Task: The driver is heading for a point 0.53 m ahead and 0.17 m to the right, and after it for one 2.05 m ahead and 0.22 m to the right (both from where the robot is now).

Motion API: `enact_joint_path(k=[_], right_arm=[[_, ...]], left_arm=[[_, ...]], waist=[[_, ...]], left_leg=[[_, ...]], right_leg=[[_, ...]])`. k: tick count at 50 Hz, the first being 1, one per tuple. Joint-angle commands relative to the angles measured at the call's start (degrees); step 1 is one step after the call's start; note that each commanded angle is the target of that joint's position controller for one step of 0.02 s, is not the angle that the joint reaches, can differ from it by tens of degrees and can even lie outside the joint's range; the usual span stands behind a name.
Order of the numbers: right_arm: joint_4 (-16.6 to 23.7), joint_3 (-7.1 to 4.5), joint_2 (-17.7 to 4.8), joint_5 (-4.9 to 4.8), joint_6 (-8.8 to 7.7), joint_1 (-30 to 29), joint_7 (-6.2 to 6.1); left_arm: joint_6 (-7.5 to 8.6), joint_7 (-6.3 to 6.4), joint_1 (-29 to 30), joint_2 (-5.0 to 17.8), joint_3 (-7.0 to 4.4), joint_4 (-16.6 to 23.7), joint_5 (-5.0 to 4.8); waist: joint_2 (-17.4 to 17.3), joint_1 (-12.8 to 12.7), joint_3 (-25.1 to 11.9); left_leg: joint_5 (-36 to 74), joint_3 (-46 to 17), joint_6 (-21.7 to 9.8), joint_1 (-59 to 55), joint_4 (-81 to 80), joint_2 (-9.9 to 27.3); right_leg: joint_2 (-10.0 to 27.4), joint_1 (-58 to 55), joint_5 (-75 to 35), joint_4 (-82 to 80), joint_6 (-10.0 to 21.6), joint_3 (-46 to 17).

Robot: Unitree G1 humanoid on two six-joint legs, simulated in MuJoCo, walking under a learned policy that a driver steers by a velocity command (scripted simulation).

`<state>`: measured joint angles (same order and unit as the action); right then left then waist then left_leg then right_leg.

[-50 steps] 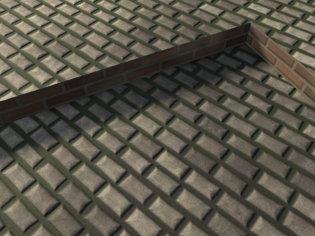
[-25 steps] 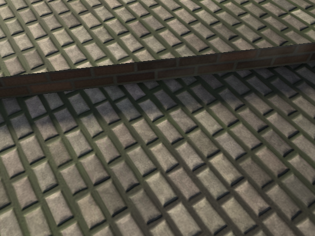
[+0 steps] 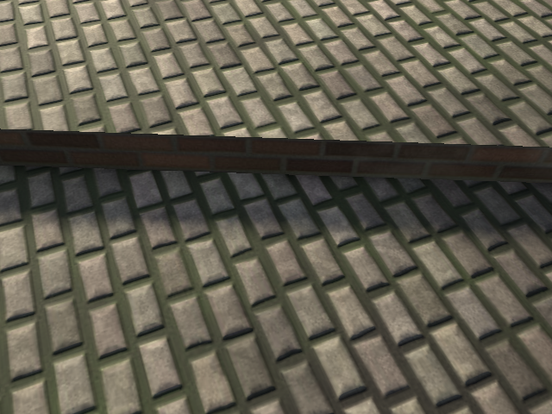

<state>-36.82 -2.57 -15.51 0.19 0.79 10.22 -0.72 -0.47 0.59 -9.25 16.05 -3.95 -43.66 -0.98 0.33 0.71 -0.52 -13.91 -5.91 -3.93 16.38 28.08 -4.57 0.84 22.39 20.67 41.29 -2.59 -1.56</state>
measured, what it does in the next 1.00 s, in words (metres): walks ahead, turning right: right foot, then left foot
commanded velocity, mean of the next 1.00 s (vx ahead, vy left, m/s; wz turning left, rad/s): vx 0.43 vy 0.00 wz -0.37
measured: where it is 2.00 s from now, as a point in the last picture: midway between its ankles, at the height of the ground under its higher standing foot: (368, 274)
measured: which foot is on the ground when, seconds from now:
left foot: down 0.00-0.10, up 0.12-0.46, down 0.48-1.00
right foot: up 0.00-0.08, down 0.10-0.50, up 0.52-0.96, down 0.98-1.00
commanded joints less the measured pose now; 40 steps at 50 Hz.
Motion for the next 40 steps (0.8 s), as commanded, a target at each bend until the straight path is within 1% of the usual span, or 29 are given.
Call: enact_joint_path(k=[1,3,4,5,6,7,8,9,11,13,14,16,18,20,22,23,24,25,26,27,28,29,30,31,32,33,35,37,40], right_arm=[[1.47,-2.65,-10.46,-0.07,-1.22,2.52,0.21],[1.07,-2.28,-9.79,-0.58,-1.7,1.41,0.31],[1.28,-1.81,-8.36,-0.42,-2.13,0.45,0.36],[2.43,-0.9,-5.43,0.08,-2.81,-2.16,0.52],[4.86,-0.65,-3.41,0.2,-4.13,-3.41,0.72],[6.15,-1.82,-7.79,-0.89,-5.4,-7.29,0.49],[6.22,-2.45,-9.18,-2.02,-6.27,-7.69,0.73],[5.45,-2.21,-8.07,-1.83,-6.76,-7.36,1.1],[5.61,-2.28,-7.33,-0.42,-7.56,-8.88,1.82],[5.94,-1.74,-4.86,-0.18,-7.95,-10.02,2.57],[5.91,-1.31,-3.47,-0.2,-7.99,-10.73,2.9],[6.39,-0.74,-1.9,-0.38,-7.92,-13.47,3.25],[6.89,-0.97,-2.65,-0.93,-7.84,-15.3,3.33],[7.03,-1.73,-4.64,-1.56,-7.81,-14.42,3.09],[6.53,-2.71,-6.83,-1.93,-7.88,-11.14,2.56],[5.45,-3.57,-8.21,-1.78,-7.9,-6.67,2.07],[4.18,-4.57,-10.13,-1.42,-7.94,-0.04,1.44],[3.23,-5.45,-13.82,-0.39,-7.66,10.57,0.72],[1.77,-5.55,-16.86,0.93,-7.07,12.5,1.45],[2.42,-4.2,-10.81,0.5,-7.07,9.92,1.59],[2.39,-3.38,-7.88,-0.12,-6.87,6.98,1.27],[1.9,-3.0,-6.87,0.03,-6.74,4.84,1.27],[1.17,-2.76,-5.71,0.48,-6.64,3.42,1.32],[0.74,-2.52,-5.04,0.89,-6.82,2.3,1.21],[0.19,-2.57,-4.77,0.73,-7.17,1.86,1.15],[-0.48,-2.66,-4.83,0.34,-7.57,1.9,1.16],[-1.8,-3.19,-6.29,-0.03,-7.97,2.01,1.13],[-2.82,-3.57,-7.59,0.02,-7.86,2.13,1.02],[-3.85,-3.86,-9.22,-0.24,-7.33,2.22,0.74]], left_arm=[[2.55,-1.13,3.92,5.24,-0.73,4.57,-0.82],[3.69,-1.62,-0.14,3.98,-0.36,2.53,-0.67],[4.07,-1.63,-3.24,4.22,-0.39,1.25,-0.51],[4.38,-1.4,-8.36,5.93,-0.67,-0.04,-0.51],[4.54,-1.4,-12.42,12.2,-2.24,-1.3,-0.44],[4.86,-1.77,-14.62,12.57,-2.63,-1.09,0.19],[5.34,-1.56,-14.2,10.51,-1.96,-0.74,0.49],[5.58,-1.33,-13.58,9.16,-1.6,-0.26,0.31],[5.05,-0.6,-13.59,8.06,-1.22,0.04,-0.29],[4.02,0.11,-13.96,6.55,-0.8,0.27,-0.39],[3.6,0.47,-13.67,6.5,-0.8,0.49,-0.37],[3.09,0.99,-14.09,7.92,-1.23,0.81,-0.18],[2.8,1.15,-15.23,9.42,-1.78,0.94,-0.35],[2.83,1.15,-15.41,10.12,-2.14,1.13,-0.97],[2.89,1.08,-14.08,10.44,-2.5,1.6,-1.17],[2.92,0.98,-13.18,9.79,-2.38,2.07,-0.98],[3.05,0.71,-12.56,8.19,-1.99,2.76,-0.4],[3.08,0.58,-12.52,4.05,-0.64,4.79,1.15],[3.77,0.74,-20.27,-0.52,0.68,6.51,-1.05],[3.73,0.79,-19.29,5.93,-0.69,4.7,-2.35],[3.51,0.57,-13.72,8.32,-1.36,5.34,-2.1],[3.35,0.54,-10.91,7.71,-1.27,5.49,-1.28],[3.36,0.29,-9.12,7.09,-1.39,6.07,-0.63],[2.98,-0.1,-8.96,6.38,-1.47,6.28,-0.82],[2.57,-0.34,-8.75,5.4,-1.31,6.5,-1.04],[2.15,-0.48,-7.94,4.32,-1.03,6.91,-0.97],[1.68,-0.62,-5.26,3.45,-0.64,8.25,-0.47],[1.83,-1.06,-2.96,3.27,-0.28,9.12,-0.14],[2.57,-2.31,1.92,2.9,0.33,10.1,-0.27]], waist=[[-8.86,2.08,0.6],[-6.94,-0.47,0.83],[-6.07,-1.81,0.07],[-1.62,-3.65,-0.73],[11.1,-2.8,-0.12],[12.85,-5.87,4.22],[9.54,-5.33,5.92],[8.12,-4.94,5.44],[6.06,-4.87,4.54],[6.0,-4.33,3.3],[6.31,-4.33,3.21],[6.87,-5.21,3.82],[7.2,-5.75,4.26],[8.09,-4.67,4.0],[8.89,-2.15,3.11],[8.48,0.5,0.87],[7.09,3.92,-3.8],[-0.47,7.73,-14.47],[-22.3,2.87,-21.03],[-15.79,3.18,-14.21],[-10.02,3.58,-6.68],[-5.05,2.58,-3.02],[-4.68,1.56,-0.88],[-6.04,0.35,0.03],[-7.04,-0.08,0.49],[-6.61,-0.27,1.24],[-4.79,-0.51,3.0],[-3.73,-0.24,3.47],[-3.07,1.39,4.36]], left_leg=[[-20.86,-17.88,-9.18,-2.66,-13.2,16.54],[-20.86,-15.01,-7.64,0.54,-11.03,14.89],[-19.01,-12.9,-6.17,3.16,-8.18,13.25],[-14.82,-7.83,-3.31,8.6,0.98,9.91],[-12.44,5.28,1.35,19.66,14.97,0.81],[-20.28,4.46,2.87,29.57,23.64,1.27],[-18.28,1.62,2.85,33.69,28.67,3.84],[-13.57,1.1,2.87,35.15,30.37,4.95],[-5.78,1.98,3.56,35.74,27.82,6.21],[-0.64,4.09,5.17,30.06,21.5,5.23],[2.02,5.18,5.91,26.29,17.67,4.4],[6.89,6.36,6.83,19.24,10.65,2.84],[9.53,6.25,7.23,13.52,5.85,1.8],[10.87,4.45,6.73,8.79,3.06,2.22],[9.51,3.77,5.26,3.55,1.05,2.85],[8.67,4.43,3.9,-2.79,-0.63,2.48],[8.56,3.19,1.94,-12.67,-1.3,4.73],[1.07,-8.13,-1.94,-28.79,-0.44,15.77],[-14.64,-37.26,-9.68,-39.73,-10.1,28.49],[-22.19,-39.16,-9.23,-34.22,-13.36,27.94],[-17.24,-28.59,-7.63,-27.09,-13.13,26.07],[-7.47,-20.44,-6.81,-20.44,-13.28,23.42],[-1.33,-15.21,-6.5,-15.87,-14.35,21.2],[2.13,-10.62,-6.03,-12.69,-15.77,19.59],[4.1,-7.88,-6.25,-11.06,-17.09,19.12],[6.13,-5.74,-6.76,-10.06,-18.14,19.27],[9.81,-2.39,-7.63,-9.35,-19.89,20.12],[13.14,1.53,-7.8,-10.31,-20.47,20.08],[16.04,8.26,-6.17,-10.65,-20.38,18.45]], right_leg=[[-0.41,-0.28,0.97,-6.41,3.43,2.2],[-1.6,-8.28,-2.95,-14.62,6.2,3.68],[-0.63,-13.37,-3.08,-15.9,7.52,1.66],[5.01,-19.32,-0.68,-19.12,10.1,-6.53],[13.49,-24.65,7.61,-24.98,16.44,-24.02],[20.15,-25.39,10.0,-30.41,22.06,-37.78],[20.1,-26.69,9.72,-30.44,21.97,-37.24],[17.42,-28.48,8.0,-30.27,20.38,-33.38],[14.13,-30.11,-3.38,-30.05,17.8,-26.61],[10.43,-26.47,-11.6,-30.26,16.27,-20.41],[8.71,-23.49,-13.84,-30.09,15.53,-17.49],[6.91,-17.38,-15.45,-29.81,14.55,-14.75],[7.16,-13.47,-14.86,-29.09,13.97,-15.33],[8.82,-12.49,-13.97,-28.16,12.94,-18.26],[9.79,-12.87,-17.31,-25.26,11.41,-19.74],[8.17,-12.22,-23.33,-20.52,10.1,-18.78],[4.85,-9.53,-27.02,-10.92,8.21,-16.44],[0.74,-1.55,-15.9,7.06,6.22,-12.57],[-5.5,15.2,13.56,24.69,3.66,-8.29],[-1.18,21.03,10.5,32.68,3.31,-9.65],[1.09,22.46,4.96,33.61,3.47,-7.6],[3.28,20.21,0.82,32.44,3.41,-6.29],[4.65,18.77,-1.58,30.25,3.46,-6.2],[5.88,16.59,-2.98,29.03,3.56,-6.03],[6.24,15.79,-3.66,27.98,3.45,-5.38],[6.53,16.24,-3.95,26.89,3.22,-4.95],[6.89,18.62,-6.09,22.95,2.49,-4.86],[7.04,19.64,-11.07,17.27,1.88,-4.54],[6.21,16.75,-20.05,6.65,2.36,-1.73]])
